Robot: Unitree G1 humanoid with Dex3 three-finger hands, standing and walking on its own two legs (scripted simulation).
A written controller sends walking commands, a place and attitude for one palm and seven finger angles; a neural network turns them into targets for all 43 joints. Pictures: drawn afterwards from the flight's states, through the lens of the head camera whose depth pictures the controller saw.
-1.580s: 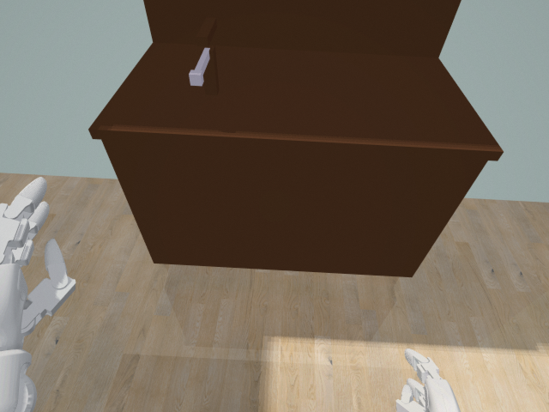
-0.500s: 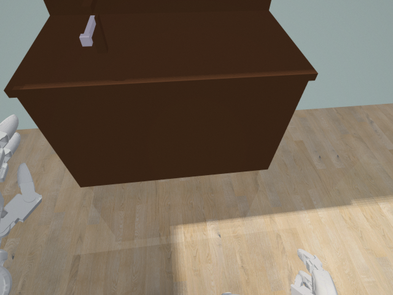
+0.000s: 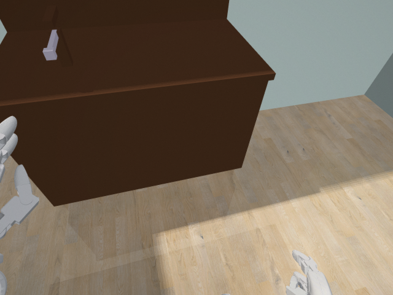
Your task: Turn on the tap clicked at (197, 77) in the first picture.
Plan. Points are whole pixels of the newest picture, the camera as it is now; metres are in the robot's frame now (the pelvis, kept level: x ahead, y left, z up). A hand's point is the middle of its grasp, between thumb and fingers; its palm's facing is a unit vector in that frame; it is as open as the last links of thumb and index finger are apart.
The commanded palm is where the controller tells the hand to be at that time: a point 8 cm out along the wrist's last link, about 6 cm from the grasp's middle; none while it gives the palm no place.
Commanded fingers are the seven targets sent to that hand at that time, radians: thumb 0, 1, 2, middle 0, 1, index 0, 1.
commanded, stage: take the last steps up to it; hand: left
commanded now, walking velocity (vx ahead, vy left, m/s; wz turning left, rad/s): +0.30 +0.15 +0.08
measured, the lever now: (50, 53) +0.73 +0.50 +0.10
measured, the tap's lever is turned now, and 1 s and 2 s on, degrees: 0 0 0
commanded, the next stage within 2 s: come to a stop and stand still in 1.54 s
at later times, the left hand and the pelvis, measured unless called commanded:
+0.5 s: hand (22, 178) +0.23 +0.27 +0.18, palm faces +0.43 -0.81 -0.40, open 7.4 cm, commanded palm +0.19 +0.32 +0.19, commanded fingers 0.00 0.90 0.90 -0.20 -0.30 -0.20 -0.30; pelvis +0.03 +0.04 +0.00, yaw +1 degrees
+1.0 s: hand (44, 135) +0.33 +0.30 +0.17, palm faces +0.41 -0.78 -0.48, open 7.4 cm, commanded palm +0.28 +0.34 +0.19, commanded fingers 0.00 0.90 0.90 -0.20 -0.30 -0.20 -0.30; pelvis +0.13 +0.05 +0.01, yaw +2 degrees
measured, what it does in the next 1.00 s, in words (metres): walks ahead: right foot, then left foot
